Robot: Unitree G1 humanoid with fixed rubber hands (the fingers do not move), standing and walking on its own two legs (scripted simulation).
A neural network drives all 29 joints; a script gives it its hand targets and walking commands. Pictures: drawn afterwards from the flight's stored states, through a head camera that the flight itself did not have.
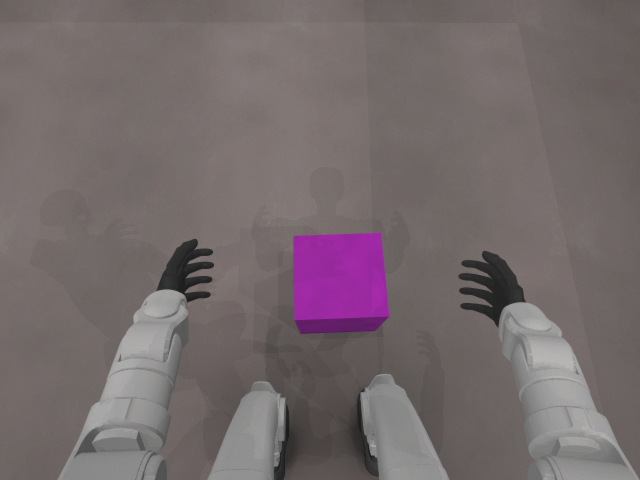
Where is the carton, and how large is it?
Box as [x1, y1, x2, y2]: [293, 233, 388, 333]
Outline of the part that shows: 380,233 293,236 294,314 295,321 300,333 374,330 388,316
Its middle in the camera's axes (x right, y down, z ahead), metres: +0.05 +0.11 +1.01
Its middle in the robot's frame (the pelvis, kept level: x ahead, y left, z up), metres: +0.46 -0.04 -0.56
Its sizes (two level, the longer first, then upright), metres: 0.210 0.200 0.250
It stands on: the floor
